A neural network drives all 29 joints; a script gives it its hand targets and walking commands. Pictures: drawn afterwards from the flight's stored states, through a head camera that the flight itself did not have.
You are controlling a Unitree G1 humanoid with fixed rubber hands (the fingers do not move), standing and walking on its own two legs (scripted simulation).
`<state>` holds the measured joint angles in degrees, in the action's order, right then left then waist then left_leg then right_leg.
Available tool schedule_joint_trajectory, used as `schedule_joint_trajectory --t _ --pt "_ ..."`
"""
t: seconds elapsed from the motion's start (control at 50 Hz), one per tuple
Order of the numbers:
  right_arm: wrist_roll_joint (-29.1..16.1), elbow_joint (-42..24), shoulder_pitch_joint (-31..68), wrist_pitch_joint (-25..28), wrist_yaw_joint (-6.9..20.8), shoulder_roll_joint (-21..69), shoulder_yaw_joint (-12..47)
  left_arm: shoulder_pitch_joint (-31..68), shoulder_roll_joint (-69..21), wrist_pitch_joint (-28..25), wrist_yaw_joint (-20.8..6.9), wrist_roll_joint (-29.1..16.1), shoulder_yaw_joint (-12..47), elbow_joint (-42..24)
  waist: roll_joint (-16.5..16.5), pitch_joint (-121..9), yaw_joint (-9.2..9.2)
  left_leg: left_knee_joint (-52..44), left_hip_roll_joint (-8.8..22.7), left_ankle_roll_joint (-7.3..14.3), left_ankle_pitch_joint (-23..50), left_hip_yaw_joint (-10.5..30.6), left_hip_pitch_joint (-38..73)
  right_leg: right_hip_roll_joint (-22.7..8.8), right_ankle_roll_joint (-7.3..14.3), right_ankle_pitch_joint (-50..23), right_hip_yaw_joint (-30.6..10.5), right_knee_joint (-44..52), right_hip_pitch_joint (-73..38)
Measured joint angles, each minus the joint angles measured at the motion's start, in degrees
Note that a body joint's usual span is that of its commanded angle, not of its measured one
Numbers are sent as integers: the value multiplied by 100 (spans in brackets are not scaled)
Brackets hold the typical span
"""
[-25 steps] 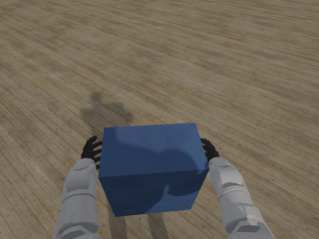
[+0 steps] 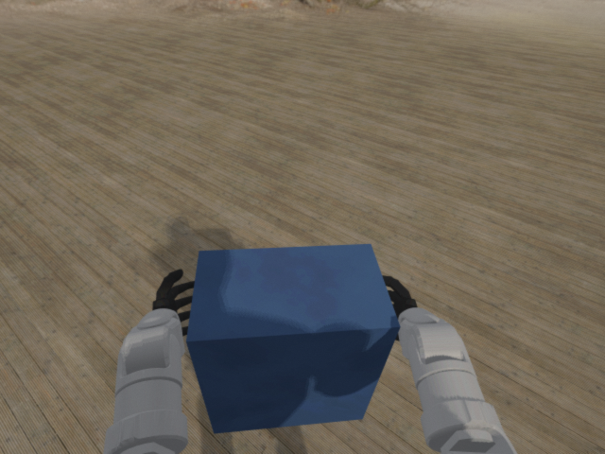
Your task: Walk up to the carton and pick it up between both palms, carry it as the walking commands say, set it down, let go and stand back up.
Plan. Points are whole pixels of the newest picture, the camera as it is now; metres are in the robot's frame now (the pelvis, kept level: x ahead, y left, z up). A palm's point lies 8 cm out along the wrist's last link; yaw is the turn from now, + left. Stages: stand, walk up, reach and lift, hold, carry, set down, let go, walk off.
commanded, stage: reach and lift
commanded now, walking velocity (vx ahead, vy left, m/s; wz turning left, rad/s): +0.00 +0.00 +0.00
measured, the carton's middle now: (288, 343) +0.31 +0.04 -0.01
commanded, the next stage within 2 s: hold in 1.30 s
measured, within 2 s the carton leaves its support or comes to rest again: neither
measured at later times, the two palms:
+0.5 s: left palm (169, 310) +0.29 +0.20 +0.08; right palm (408, 314) +0.31 -0.13 +0.06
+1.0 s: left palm (169, 310) +0.29 +0.20 +0.08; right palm (409, 319) +0.31 -0.13 +0.06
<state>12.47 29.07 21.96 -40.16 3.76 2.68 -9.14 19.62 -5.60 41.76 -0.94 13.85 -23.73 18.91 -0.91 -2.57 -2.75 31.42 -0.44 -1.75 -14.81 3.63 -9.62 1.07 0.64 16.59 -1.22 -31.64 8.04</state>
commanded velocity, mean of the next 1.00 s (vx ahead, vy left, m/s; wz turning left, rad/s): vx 0.00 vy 0.00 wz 0.00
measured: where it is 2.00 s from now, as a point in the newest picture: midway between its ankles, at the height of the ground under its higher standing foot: outside the picture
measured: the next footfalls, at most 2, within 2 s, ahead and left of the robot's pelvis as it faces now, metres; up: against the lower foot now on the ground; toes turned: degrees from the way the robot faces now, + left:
none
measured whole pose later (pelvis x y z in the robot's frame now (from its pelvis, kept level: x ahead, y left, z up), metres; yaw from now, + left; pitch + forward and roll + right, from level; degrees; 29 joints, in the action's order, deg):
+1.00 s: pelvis +0.00 +0.00 +0.00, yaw +0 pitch -7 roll +0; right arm 12.5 22.0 20.6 -42.3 3.4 4.2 -12.0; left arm 21.0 -5.6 42.2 -1.9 13.8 -22.1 16.1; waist -0.6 -1.0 -2.4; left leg 29.3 -0.4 -1.4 -13.4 3.6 -9.4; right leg 1.0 0.3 14.6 -1.2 -28.4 7.3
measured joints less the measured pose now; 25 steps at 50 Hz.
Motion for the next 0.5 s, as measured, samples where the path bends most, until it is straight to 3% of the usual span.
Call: schedule_joint_trajectory --t 0.5 --pt "0 -493 -7 -158 -10 29 -86 141 0 39 -30 -1 120 -249 5 130 7 -144 5 12 93 1 17 -1 -17 -114 -1 186 -37"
